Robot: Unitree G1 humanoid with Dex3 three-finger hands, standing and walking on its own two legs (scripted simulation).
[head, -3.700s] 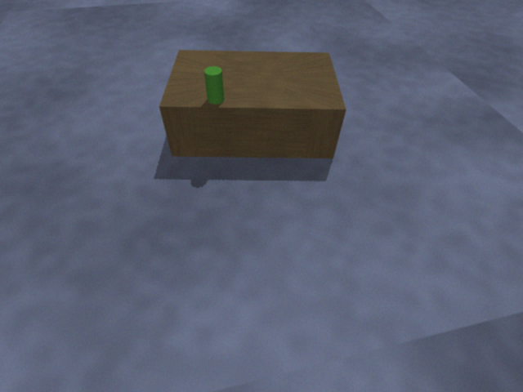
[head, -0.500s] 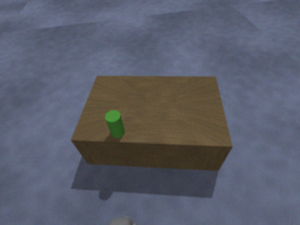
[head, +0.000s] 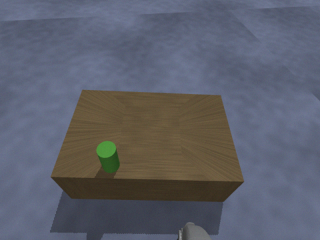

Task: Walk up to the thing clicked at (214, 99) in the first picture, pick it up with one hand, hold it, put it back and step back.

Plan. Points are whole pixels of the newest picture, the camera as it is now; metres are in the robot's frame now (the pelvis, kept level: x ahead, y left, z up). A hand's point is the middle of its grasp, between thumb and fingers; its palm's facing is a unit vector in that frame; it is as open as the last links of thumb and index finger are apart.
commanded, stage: walk up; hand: left
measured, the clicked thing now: (108, 157) +0.51 +0.21 -0.36
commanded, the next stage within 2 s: stand in 1.66 s
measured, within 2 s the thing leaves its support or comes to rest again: neither
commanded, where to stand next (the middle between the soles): +0.13 +0.00 m, yaw +1 degrees
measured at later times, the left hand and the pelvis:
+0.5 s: hand out of the picture +0.15 +0.25 -0.16, palm faces +0.01 -0.95 -0.32, open 7.4 cm; pelvis +0.06 +0.00 +0.00, yaw +1 degrees
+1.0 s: hand out of the picture +0.15 +0.25 -0.14, palm faces +0.06 -0.94 -0.34, open 7.4 cm; pelvis +0.08 -0.01 +0.01, yaw +2 degrees
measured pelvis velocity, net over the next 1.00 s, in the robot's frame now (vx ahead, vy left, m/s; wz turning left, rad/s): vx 0.08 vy -0.01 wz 0.04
